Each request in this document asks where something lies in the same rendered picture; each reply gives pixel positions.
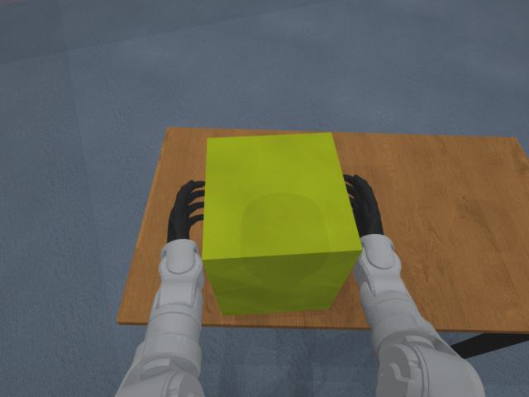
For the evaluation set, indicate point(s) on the robot right hand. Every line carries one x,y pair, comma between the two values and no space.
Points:
365,207

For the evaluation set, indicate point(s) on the table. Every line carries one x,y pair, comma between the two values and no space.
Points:
455,207

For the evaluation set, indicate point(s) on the right robot upper arm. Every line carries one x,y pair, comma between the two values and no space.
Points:
411,370

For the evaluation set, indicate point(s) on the robot left hand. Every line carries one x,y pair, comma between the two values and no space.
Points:
179,220

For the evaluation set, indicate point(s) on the robot left forearm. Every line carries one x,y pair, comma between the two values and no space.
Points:
172,335

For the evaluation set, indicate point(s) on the carton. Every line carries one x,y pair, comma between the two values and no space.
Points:
279,233

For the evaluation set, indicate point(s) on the robot right forearm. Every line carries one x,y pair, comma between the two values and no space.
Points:
389,309

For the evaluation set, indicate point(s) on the left robot upper arm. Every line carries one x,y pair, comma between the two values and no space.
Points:
171,384

